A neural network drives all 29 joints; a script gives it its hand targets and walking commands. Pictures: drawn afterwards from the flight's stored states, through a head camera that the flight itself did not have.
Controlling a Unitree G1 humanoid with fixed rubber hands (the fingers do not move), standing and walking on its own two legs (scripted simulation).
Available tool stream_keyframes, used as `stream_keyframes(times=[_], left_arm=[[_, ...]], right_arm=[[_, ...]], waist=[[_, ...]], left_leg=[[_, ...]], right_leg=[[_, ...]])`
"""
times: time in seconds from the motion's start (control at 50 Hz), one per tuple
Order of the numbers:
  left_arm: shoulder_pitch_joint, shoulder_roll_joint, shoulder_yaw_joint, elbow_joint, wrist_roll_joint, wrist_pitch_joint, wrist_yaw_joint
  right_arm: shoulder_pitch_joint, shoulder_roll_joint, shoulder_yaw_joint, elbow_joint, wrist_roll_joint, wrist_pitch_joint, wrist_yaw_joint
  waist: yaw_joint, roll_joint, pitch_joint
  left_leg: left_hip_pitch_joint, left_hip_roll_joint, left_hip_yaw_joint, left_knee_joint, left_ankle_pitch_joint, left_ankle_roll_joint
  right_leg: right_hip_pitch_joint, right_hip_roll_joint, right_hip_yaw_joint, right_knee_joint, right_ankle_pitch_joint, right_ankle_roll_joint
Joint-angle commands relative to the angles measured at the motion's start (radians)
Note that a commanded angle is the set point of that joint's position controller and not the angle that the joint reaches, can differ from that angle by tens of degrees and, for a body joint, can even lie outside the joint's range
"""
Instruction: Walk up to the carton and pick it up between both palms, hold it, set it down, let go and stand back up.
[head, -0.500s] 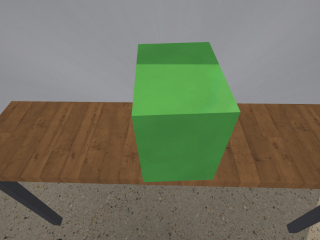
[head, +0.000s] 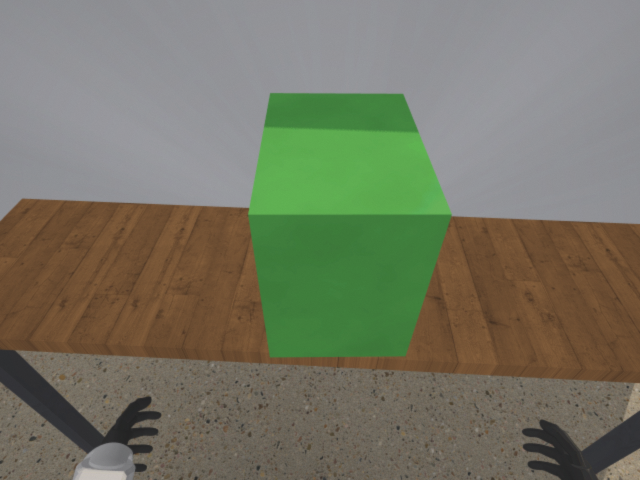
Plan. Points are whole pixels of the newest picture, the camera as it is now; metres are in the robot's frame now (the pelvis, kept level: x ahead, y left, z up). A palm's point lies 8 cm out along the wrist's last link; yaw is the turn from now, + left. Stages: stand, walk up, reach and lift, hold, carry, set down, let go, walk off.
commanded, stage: reach and lift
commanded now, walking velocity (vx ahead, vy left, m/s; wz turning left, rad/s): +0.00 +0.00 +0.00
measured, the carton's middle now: (337, 223) +0.47 +0.02 +0.07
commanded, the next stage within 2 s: none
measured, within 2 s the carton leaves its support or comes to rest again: neither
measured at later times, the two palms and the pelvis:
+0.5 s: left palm (130, 426) +0.19 +0.27 -0.03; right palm (547, 468) +0.17 -0.23 -0.03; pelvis +0.01 +0.01 +0.01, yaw -2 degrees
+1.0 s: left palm (160, 397) +0.21 +0.23 +0.01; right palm (538, 423) +0.21 -0.22 +0.01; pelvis +0.02 +0.01 +0.01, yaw -3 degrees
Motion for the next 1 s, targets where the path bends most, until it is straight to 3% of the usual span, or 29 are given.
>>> stream_keyframes(times=[0.0, 0.08, 0.1, 0.12, 0.14, 0.2, 0.24, 0.26, 0.3, 0.32, 0.36, 0.38, 0.4, 0.44, 0.46, 0.5, 0.52, 0.54, 0.58, 0.62, 0.64, 0.68, 0.7, 0.72, 0.74, 0.88, 0.9, 0.94, 0.98], left_arm=[[-0.185, 0.177, 0.036, -0.164, -0.078, -0.070, 0.004], [-0.116, 0.189, 0.061, -0.207, -0.093, -0.105, -0.001], [-0.081, 0.171, 0.053, -0.173, -0.086, -0.112, 0.004], [-0.062, 0.176, 0.058, -0.234, -0.107, -0.138, 0.004], [-0.036, 0.177, 0.072, -0.168, -0.082, -0.146, 0.004], [0.012, 0.159, 0.048, -0.244, -0.105, -0.186, 0.012], [0.025, 0.163, 0.052, -0.190, -0.102, -0.209, 0.013], [0.011, 0.148, 0.039, -0.207, -0.128, -0.227, 0.013], [0.007, 0.133, 0.029, -0.204, -0.123, -0.240, 0.009], [0.040, 0.108, 0.013, -0.213, -0.129, -0.245, 0.011], [0.066, 0.082, -0.004, -0.267, -0.118, -0.255, 0.022], [0.088, 0.061, 0.001, -0.266, -0.112, -0.264, 0.028], [0.094, 0.065, 0.018, -0.286, -0.111, -0.271, 0.035], [0.085, 0.039, 0.012, -0.298, -0.113, -0.282, 0.049], [0.063, 0.015, 0.002, -0.328, -0.131, -0.304, 0.052], [0.076, 0.009, -0.012, -0.347, -0.124, -0.321, 0.069], [0.118, -0.025, -0.018, -0.344, -0.124, -0.320, 0.067], [0.159, -0.039, -0.003, -0.344, -0.110, -0.326, 0.076], [0.110, -0.047, -0.028, -0.372, -0.118, -0.339, 0.084], [0.134, -0.054, -0.024, -0.386, -0.119, -0.363, 0.092], [0.156, -0.070, -0.026, -0.380, -0.106, -0.369, 0.095], [0.118, -0.058, -0.025, -0.393, -0.119, -0.383, 0.087], [0.122, -0.072, -0.036, -0.359, -0.124, -0.387, 0.087], [0.066, -0.051, -0.038, -0.401, -0.149, -0.405, 0.088], [0.077, -0.066, -0.041, -0.418, -0.136, -0.408, 0.092], [0.133, -0.072, -0.047, -0.372, -0.151, -0.451, 0.076], [0.129, -0.051, -0.028, -0.367, -0.166, -0.462, 0.059], [0.103, -0.029, -0.013, -0.390, -0.182, -0.490, 0.052], [0.068, -0.023, -0.005, -0.398, -0.195, -0.518, 0.046]], right_arm=[[-0.060, -0.029, -0.028, -0.281, -0.029, 0.017, -0.014], [0.020, 0.006, -0.004, -0.353, -0.037, 0.020, -0.027], [0.032, -0.014, -0.006, -0.343, -0.028, 0.020, -0.028], [0.049, -0.014, -0.013, -0.367, -0.038, -0.001, -0.038], [0.063, -0.022, 0.011, -0.333, -0.017, 0.000, -0.043], [0.063, -0.024, -0.014, -0.371, -0.016, -0.047, -0.038], [0.052, -0.020, -0.004, -0.384, -0.010, -0.079, -0.042], [0.048, -0.011, 0.003, -0.412, -0.005, -0.091, -0.042], [0.041, -0.005, 0.005, -0.405, 0.009, -0.090, -0.048], [0.063, -0.031, -0.012, -0.381, 0.010, -0.085, -0.046], [0.082, -0.039, -0.003, -0.388, 0.027, -0.105, -0.027], [0.106, -0.050, -0.004, -0.375, 0.029, -0.109, -0.020], [0.079, -0.042, 0.015, -0.399, 0.033, -0.117, -0.010], [0.068, -0.062, -0.002, -0.389, 0.061, -0.119, 0.004], [0.062, -0.065, -0.027, -0.374, 0.045, -0.129, 0.006], [0.078, -0.036, -0.004, -0.407, 0.072, -0.136, 0.027], [0.105, -0.052, 0.011, -0.390, 0.100, -0.130, 0.026], [0.113, -0.076, 0.004, -0.374, 0.079, -0.135, 0.035], [0.083, -0.082, 0.011, -0.394, 0.108, -0.136, 0.037], [0.078, -0.069, 0.005, -0.423, 0.105, -0.155, 0.041], [0.094, -0.089, -0.013, -0.423, 0.111, -0.152, 0.039], [0.041, -0.092, -0.019, -0.433, 0.104, -0.153, 0.042], [0.039, -0.098, -0.024, -0.427, 0.109, -0.158, 0.045], [-0.004, -0.077, -0.022, -0.470, 0.105, -0.159, 0.042], [0.046, -0.070, -0.012, -0.459, 0.097, -0.154, 0.038], [0.064, -0.031, 0.016, -0.479, 0.154, -0.182, 0.012], [0.074, -0.030, 0.057, -0.500, 0.161, -0.190, -0.001], [0.044, -0.013, 0.063, -0.569, 0.171, -0.199, -0.020], [0.033, -0.006, 0.087, -0.554, 0.193, -0.208, -0.028]], waist=[[-0.013, -0.019, 0.013], [-0.010, -0.031, -0.043], [0.002, -0.013, -0.069], [-0.005, -0.016, -0.123], [0.013, 0.014, -0.103], [0.001, 0.007, -0.146], [0.022, -0.012, -0.120], [0.001, -0.037, -0.139], [0.013, -0.023, -0.105], [-0.017, 0.010, -0.075], [-0.013, 0.018, -0.078], [-0.004, 0.066, -0.057], [0.004, 0.045, -0.076], [0.006, 0.087, -0.079], [-0.008, 0.071, -0.076], [0.027, 0.076, -0.057], [-0.001, 0.090, -0.071], [0.019, 0.058, -0.058], [0.010, 0.094, -0.092], [0.035, 0.050, -0.096], [0.037, 0.085, -0.089], [0.031, 0.018, -0.071], [0.041, 0.055, -0.080], [0.042, -0.003, -0.070], [0.038, -0.008, -0.084], [0.023, -0.004, -0.089], [0.017, -0.069, -0.118], [0.037, -0.089, -0.112], [0.041, -0.054, -0.132]], left_leg=[[0.035, -0.081, 0.107, -0.083, -0.038, 0.042], [0.047, -0.075, 0.109, -0.089, 0.019, 0.052], [0.080, -0.080, 0.106, -0.110, 0.043, 0.058], [0.070, -0.080, 0.109, -0.090, 0.065, 0.049], [0.063, -0.082, 0.111, -0.095, 0.104, 0.038], [0.137, -0.081, 0.094, -0.094, 0.180, 0.023], [0.157, -0.084, 0.088, -0.100, 0.165, 0.024], [0.147, -0.080, 0.094, -0.112, 0.150, 0.039], [0.164, -0.081, 0.091, -0.113, 0.186, 0.036], [0.160, -0.074, 0.079, -0.127, 0.208, 0.026], [0.204, -0.064, 0.072, -0.141, 0.269, 0.006], [0.197, -0.061, 0.061, -0.140, 0.282, -0.010], [0.203, -0.063, 0.060, -0.142, 0.321, -0.012], [0.219, -0.056, 0.055, -0.147, 0.353, -0.014], [0.202, -0.051, 0.044, -0.154, 0.305, -0.019], [0.204, -0.055, 0.059, -0.163, 0.322, -0.014], [0.236, -0.054, 0.061, -0.155, 0.369, -0.019], [0.222, -0.047, 0.047, -0.151, 0.358, -0.022], [0.217, -0.044, 0.068, -0.165, 0.304, -0.028], [0.186, -0.047, 0.068, -0.174, 0.316, -0.015], [0.208, -0.057, 0.071, -0.168, 0.342, -0.020], [0.222, -0.048, 0.063, -0.174, 0.286, -0.012], [0.207, -0.046, 0.073, -0.180, 0.261, -0.009], [0.179, -0.049, 0.060, -0.188, 0.198, 0.008], [0.180, -0.049, 0.061, -0.183, 0.201, 0.019], [0.209, -0.067, 0.072, -0.178, 0.328, 0.012], [0.208, -0.067, 0.063, -0.166, 0.300, 0.026], [0.167, -0.085, 0.070, -0.165, 0.258, 0.039], [0.172, -0.078, 0.069, -0.178, 0.234, 0.049]], right_leg=[[-0.223, -0.012, 0.035, -0.190, 0.042, 0.040], [-0.216, -0.016, 0.051, -0.171, 0.148, 0.054], [-0.194, -0.009, 0.017, -0.158, 0.224, 0.064], [-0.170, -0.001, 0.016, -0.143, 0.237, 0.061], [-0.170, -0.005, 0.015, -0.144, 0.272, 0.068], [-0.183, 0.029, -0.003, -0.170, 0.269, 0.052], [-0.214, 0.021, -0.003, -0.185, 0.246, 0.063], [-0.203, 0.018, -0.016, -0.192, 0.241, 0.071], [-0.226, 0.020, -0.004, -0.201, 0.238, 0.067], [-0.205, 0.024, -0.009, -0.209, 0.227, 0.051], [-0.192, 0.042, -0.015, -0.224, 0.236, 0.040], [-0.179, 0.049, -0.008, -0.238, 0.225, 0.028], [-0.170, 0.055, -0.014, -0.237, 0.246, 0.028], [-0.183, 0.040, -0.004, -0.253, 0.258, 0.011], [-0.184, 0.051, -0.019, -0.258, 0.219, 0.002], [-0.238, 0.044, 0.013, -0.272, 0.205, 0.001], [-0.211, 0.045, 0.005, -0.274, 0.250, -0.002], [-0.191, 0.057, 0.010, -0.269, 0.232, -0.008], [-0.180, 0.053, 0.016, -0.272, 0.191, -0.018], [-0.179, 0.052, 0.023, -0.269, 0.215, -0.018], [-0.187, 0.054, 0.025, -0.269, 0.235, -0.020], [-0.207, 0.059, 0.019, -0.269, 0.181, -0.016], [-0.193, 0.050, 0.037, -0.282, 0.161, -0.031], [-0.205, 0.047, 0.026, -0.274, 0.131, -0.015], [-0.218, 0.039, 0.033, -0.262, 0.132, -0.008], [-0.154, 0.025, 0.054, -0.259, 0.361, 0.005], [-0.128, 0.017, 0.057, -0.253, 0.388, 0.012], [-0.116, 0.005, 0.075, -0.231, 0.459, 0.036], [-0.106, -0.015, 0.091, -0.228, 0.451, 0.037]])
